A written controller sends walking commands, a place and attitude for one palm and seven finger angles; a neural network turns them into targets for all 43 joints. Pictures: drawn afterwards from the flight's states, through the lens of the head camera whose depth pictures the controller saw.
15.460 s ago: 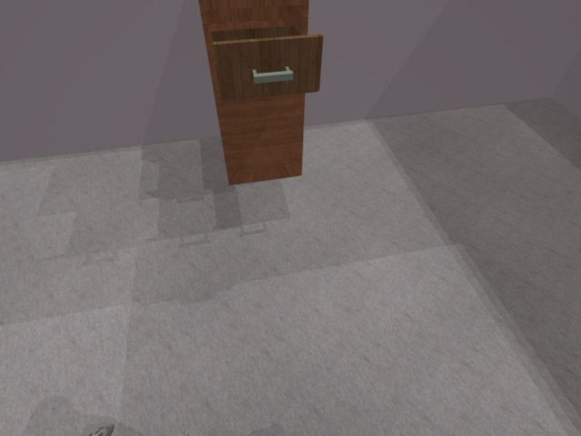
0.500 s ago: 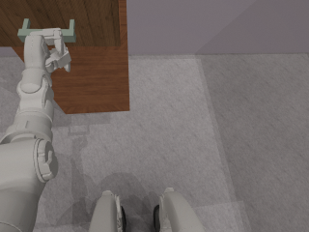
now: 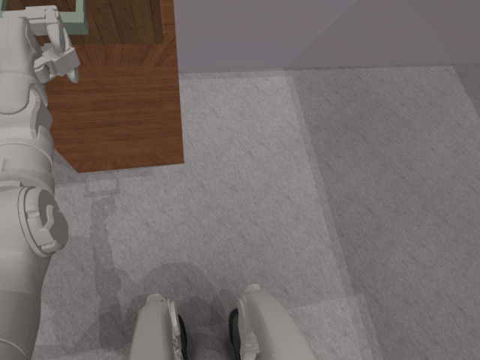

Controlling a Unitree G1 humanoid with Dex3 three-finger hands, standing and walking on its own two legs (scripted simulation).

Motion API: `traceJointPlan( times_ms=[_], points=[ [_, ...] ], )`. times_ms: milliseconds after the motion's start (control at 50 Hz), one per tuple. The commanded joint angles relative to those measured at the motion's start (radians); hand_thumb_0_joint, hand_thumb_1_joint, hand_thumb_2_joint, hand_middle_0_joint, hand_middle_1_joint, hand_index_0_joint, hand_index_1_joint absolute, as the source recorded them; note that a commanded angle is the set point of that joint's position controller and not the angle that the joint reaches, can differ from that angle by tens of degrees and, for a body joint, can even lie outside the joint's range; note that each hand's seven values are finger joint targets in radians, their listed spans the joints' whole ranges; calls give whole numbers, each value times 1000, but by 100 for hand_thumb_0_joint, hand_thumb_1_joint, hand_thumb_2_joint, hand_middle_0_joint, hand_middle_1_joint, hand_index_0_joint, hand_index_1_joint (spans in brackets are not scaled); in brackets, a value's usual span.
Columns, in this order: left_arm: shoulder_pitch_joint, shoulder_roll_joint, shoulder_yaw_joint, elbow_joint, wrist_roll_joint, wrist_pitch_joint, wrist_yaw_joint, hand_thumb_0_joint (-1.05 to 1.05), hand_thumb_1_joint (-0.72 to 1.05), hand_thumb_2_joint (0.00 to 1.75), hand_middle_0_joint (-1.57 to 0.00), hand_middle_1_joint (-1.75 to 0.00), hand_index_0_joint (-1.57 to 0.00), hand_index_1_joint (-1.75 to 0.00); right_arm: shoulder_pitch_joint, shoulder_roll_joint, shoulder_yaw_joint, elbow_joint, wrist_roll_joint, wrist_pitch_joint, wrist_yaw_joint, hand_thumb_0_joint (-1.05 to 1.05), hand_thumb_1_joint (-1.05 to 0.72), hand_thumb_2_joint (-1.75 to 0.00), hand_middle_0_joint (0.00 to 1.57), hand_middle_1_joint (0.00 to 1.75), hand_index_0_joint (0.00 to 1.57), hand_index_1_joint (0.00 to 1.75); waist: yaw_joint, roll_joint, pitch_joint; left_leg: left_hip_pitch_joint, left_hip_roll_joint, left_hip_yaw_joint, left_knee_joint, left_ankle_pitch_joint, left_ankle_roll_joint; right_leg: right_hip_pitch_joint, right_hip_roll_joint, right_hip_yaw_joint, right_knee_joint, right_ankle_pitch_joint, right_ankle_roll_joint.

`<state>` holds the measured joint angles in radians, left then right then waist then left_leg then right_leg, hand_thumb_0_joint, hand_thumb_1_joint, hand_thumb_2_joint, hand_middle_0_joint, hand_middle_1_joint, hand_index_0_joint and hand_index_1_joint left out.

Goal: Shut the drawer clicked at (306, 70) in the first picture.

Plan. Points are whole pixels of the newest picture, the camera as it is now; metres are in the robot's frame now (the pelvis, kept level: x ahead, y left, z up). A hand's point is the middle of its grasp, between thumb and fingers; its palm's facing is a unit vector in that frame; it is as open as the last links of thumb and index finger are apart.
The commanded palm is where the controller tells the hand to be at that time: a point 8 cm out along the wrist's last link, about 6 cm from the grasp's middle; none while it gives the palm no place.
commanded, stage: push the drawer shut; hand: left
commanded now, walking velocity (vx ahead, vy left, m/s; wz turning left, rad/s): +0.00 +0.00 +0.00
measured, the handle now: (40, 12) +0.65 +0.22 +0.07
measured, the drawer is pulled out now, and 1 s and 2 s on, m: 0.03 0.00 0.00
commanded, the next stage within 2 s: pull the fist back off the drawer in 0.48 s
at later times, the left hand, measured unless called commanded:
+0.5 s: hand (58, 30) +0.61 +0.19 +0.07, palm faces +0.02 -1.00 -0.04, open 3.4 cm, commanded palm +0.64 +0.19 +0.07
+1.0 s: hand (63, 32) +0.61 +0.19 +0.07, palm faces +0.03 -1.00 -0.02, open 3.4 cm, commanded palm +0.60 +0.18 +0.07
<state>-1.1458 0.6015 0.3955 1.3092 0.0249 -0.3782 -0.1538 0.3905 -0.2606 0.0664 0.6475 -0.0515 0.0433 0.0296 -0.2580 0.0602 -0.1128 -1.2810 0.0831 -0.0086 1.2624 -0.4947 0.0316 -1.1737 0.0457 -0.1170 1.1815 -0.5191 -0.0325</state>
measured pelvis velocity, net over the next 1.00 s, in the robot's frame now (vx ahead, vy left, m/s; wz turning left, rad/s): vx -0.02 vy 0.02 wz -0.03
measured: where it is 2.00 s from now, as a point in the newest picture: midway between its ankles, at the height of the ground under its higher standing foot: (211, 358)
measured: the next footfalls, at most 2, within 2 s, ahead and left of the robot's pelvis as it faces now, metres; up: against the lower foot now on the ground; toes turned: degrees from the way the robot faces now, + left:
none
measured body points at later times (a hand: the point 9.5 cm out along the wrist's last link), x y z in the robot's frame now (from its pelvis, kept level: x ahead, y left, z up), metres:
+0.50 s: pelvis -0.01 +0.01 -0.02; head +0.20 +0.06 +0.38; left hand +0.60 +0.25 +0.08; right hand -0.08 -0.23 -0.10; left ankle +0.04 +0.10 -0.62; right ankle +0.01 -0.11 -0.62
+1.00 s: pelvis -0.02 +0.02 -0.02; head +0.19 +0.07 +0.37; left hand +0.60 +0.24 +0.07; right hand -0.09 -0.22 -0.09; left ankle +0.04 +0.10 -0.62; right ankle +0.01 -0.11 -0.62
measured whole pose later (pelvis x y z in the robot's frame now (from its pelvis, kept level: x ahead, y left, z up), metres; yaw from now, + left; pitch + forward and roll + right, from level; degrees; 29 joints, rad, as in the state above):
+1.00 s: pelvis -0.02 +0.02 -0.02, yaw -2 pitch +33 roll -9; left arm -1.37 0.72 0.37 1.29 0.09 -0.22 -0.13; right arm 0.45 -0.24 0.11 0.64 -0.08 0.00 0.04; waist -0.34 0.06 -0.09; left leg -1.44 0.08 -0.03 1.33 -0.48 0.06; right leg -1.31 0.04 -0.13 1.21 -0.49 -0.01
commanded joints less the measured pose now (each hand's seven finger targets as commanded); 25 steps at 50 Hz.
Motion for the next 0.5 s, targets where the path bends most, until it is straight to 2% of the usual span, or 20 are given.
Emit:
traceJointPlan(
  times_ms=[0,60,80,100,120,200,220,300,320,380,400,440,480],
  points=[
    [-648,308,47,-248,-20,-62,9,0,90,90,-140,-160,-140,-160,244,-207,-60,-6,-5,-1,-22,0,-90,-90,20,30,20,30,-68,196,-563,493,-30,-89,-78,354,21,128,28,88,-154,254,12],
    [-669,335,58,-253,-10,-53,5,0,90,90,-140,-160,-140,-160,252,-211,-59,-7,-9,-1,-21,0,-90,-90,20,30,20,30,-71,245,-607,531,-26,-97,-63,402,19,95,29,78,-136,275,8],
    [-672,325,51,-241,-10,-45,3,0,90,90,-140,-160,-140,-160,253,-211,-57,-8,-9,-1,-19,0,-90,-90,20,30,20,30,-76,238,-605,525,-27,-98,-59,396,19,92,30,78,-138,270,9],
    [-677,343,57,-238,-5,-39,1,0,90,90,-140,-160,-140,-160,257,-214,-56,-7,-10,0,-20,0,-90,-90,20,30,20,30,-79,233,-601,520,-23,-102,-58,396,19,88,31,76,-135,269,9],
    [-692,342,54,-239,-2,-38,0,0,90,90,-140,-160,-140,-160,263,-214,-54,-6,-11,-1,-20,0,-90,-90,20,30,20,30,-81,265,-605,548,-22,-112,-61,411,17,58,32,68,-127,264,5],
    [-729,365,48,-228,18,-9,5,0,90,90,-140,-160,-140,-160,275,-220,-48,-4,-15,6,-20,0,-90,-90,20,30,20,30,-94,269,-599,537,-17,-121,-57,394,16,36,32,60,-123,244,7],
    [-750,349,39,-228,21,-6,7,0,90,90,-140,-160,-140,-160,279,-218,-49,-5,-17,3,-18,0,-90,-90,20,30,20,30,-103,289,-604,556,-16,-128,-55,401,17,4,33,56,-117,242,5],
    [-787,387,41,-218,39,16,13,0,90,90,-140,-160,-140,-160,295,-222,-41,-1,-22,5,-20,0,-90,-90,20,30,20,30,-115,283,-603,528,-13,-129,-45,383,19,8,33,54,-116,232,7],
    [-805,371,35,-222,40,16,12,0,90,90,-140,-160,-140,-160,301,-221,-42,-1,-24,1,-19,0,-90,-90,20,30,20,30,-123,307,-607,551,-12,-137,-45,394,19,-20,35,51,-112,235,6],
    [-835,369,19,-198,40,32,15,0,90,90,-140,-160,-140,-160,307,-224,-36,6,-23,-2,-25,0,-90,-90,20,30,20,30,-142,289,-571,508,-11,-134,-43,338,21,-35,34,52,-119,202,10],
    [-851,375,15,-209,42,34,16,0,90,90,-140,-160,-140,-160,312,-226,-33,8,-24,-4,-26,0,-90,-90,20,30,20,30,-145,297,-570,509,-10,-138,-47,328,20,-41,34,49,-117,194,9],
    [-883,343,-13,-224,41,35,17,0,90,90,-140,-160,-140,-160,313,-226,-34,13,-26,-12,-27,0,-90,-90,20,30,20,30,-158,333,-583,548,-6,-153,-51,328,17,-83,34,43,-112,188,6],
    [-892,353,-13,-214,42,41,18,0,90,90,-140,-160,-140,-160,314,-228,-30,17,-27,-19,-30,0,-90,-90,20,30,20,30,-160,338,-574,534,-6,-154,-52,298,17,-91,33,42,-111,171,5]
  ],
)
